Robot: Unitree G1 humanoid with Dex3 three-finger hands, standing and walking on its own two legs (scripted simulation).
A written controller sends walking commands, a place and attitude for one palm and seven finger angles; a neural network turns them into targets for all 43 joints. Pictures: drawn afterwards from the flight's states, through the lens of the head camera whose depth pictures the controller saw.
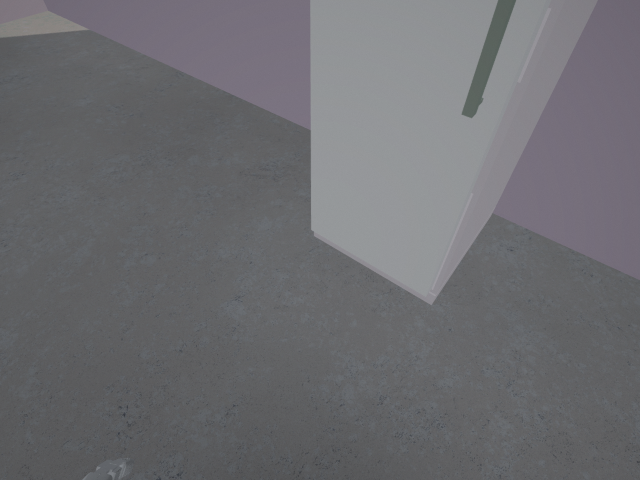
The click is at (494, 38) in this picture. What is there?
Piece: fridge door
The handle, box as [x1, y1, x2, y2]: [461, 0, 515, 117]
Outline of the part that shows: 515,0 498,0 461,114 471,117 475,113 478,105 483,98 481,96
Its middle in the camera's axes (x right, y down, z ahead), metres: +0.32 -0.41 +0.66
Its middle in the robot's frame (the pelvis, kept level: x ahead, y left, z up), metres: +0.82 -0.27 +0.25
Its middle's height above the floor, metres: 1.02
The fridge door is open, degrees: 0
